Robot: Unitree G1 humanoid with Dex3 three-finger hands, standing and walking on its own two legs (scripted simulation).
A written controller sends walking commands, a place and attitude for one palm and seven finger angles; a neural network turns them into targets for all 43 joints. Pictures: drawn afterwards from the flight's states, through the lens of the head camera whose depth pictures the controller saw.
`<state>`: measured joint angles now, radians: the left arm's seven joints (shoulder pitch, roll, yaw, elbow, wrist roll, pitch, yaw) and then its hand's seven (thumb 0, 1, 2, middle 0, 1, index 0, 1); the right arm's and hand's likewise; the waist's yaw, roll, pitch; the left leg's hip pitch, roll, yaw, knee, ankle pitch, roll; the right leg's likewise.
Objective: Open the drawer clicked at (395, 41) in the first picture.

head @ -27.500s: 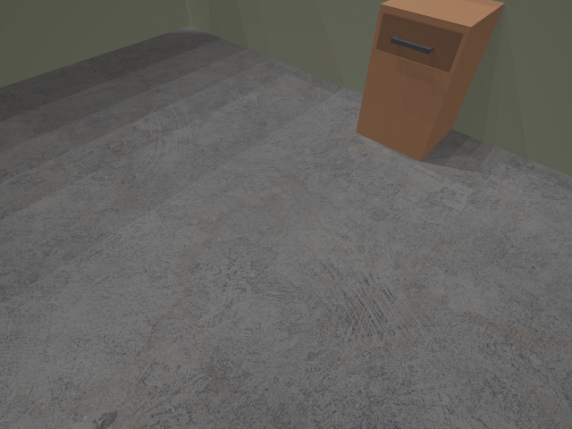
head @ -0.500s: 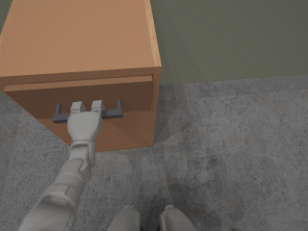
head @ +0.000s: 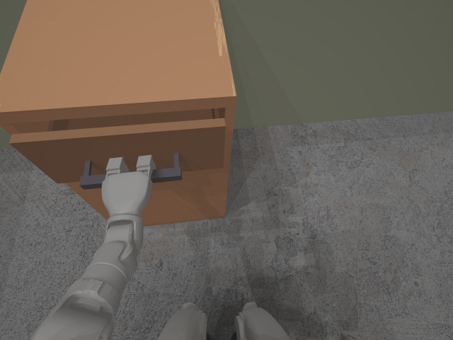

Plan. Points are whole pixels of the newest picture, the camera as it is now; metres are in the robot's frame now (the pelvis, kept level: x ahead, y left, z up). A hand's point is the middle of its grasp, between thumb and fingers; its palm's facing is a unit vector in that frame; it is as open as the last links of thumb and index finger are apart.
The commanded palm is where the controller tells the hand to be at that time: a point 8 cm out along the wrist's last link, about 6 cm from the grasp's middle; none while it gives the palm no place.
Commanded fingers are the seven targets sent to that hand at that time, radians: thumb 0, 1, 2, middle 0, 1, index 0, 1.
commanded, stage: pull the drawer open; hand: left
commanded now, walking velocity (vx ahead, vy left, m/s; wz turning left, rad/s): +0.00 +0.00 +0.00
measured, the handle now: (132, 169) +0.45 +0.19 -0.06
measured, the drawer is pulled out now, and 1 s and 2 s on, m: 0.04 0.10 0.14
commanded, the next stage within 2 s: none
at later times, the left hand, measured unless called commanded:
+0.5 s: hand (136, 213) +0.36 +0.18 -0.08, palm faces -0.04 -0.06 -1.00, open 5.9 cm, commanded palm +0.32 +0.17 -0.03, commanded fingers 0.00 0.90 0.90 -0.40 -1.35 -0.40 -1.35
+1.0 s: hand (136, 226) +0.33 +0.17 -0.08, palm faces -0.04 -0.07 -1.00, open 5.9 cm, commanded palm +0.29 +0.18 -0.03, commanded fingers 0.00 0.90 0.90 -0.40 -1.35 -0.40 -1.35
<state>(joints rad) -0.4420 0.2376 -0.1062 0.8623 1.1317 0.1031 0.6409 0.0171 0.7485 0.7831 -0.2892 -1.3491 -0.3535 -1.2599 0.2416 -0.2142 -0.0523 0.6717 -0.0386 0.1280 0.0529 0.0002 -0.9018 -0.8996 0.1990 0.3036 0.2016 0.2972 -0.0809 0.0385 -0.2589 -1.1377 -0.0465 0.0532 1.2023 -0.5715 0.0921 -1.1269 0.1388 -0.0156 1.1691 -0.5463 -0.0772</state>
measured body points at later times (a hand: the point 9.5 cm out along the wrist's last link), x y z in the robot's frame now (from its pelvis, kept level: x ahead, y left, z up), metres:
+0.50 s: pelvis -0.01 -0.01 +0.00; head +0.10 +0.00 +0.43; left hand +0.36 +0.18 -0.03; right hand +0.08 -0.26 -0.14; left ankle -0.02 +0.06 -0.63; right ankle -0.01 -0.08 -0.63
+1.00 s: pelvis +0.00 -0.01 +0.00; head +0.10 -0.01 +0.44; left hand +0.33 +0.17 -0.03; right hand +0.12 -0.26 -0.13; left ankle -0.02 +0.06 -0.63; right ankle -0.01 -0.08 -0.63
